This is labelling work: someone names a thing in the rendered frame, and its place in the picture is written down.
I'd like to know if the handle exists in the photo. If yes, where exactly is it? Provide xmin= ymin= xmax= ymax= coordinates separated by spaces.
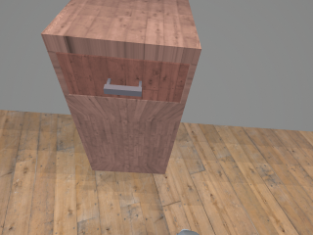
xmin=103 ymin=78 xmax=142 ymax=97

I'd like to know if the cabinet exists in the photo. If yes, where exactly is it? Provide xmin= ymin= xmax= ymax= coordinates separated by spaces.
xmin=40 ymin=0 xmax=201 ymax=174

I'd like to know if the drawer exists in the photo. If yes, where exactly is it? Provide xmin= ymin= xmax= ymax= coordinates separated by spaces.
xmin=56 ymin=52 xmax=190 ymax=103

